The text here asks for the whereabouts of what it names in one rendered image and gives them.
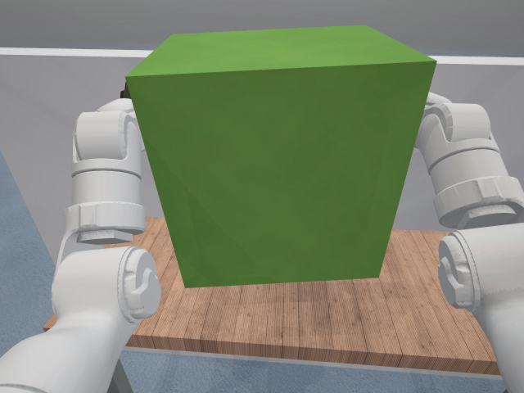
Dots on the carton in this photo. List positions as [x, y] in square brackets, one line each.
[280, 155]

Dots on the robot right forearm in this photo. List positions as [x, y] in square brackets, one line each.
[472, 186]

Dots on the table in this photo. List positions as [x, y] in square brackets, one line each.
[400, 319]

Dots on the right robot upper arm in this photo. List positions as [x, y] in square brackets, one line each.
[481, 270]

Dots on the left robot upper arm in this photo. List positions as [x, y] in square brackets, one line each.
[99, 297]

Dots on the robot left forearm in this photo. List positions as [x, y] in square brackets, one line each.
[106, 176]

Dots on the robot left hand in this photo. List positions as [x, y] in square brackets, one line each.
[125, 92]

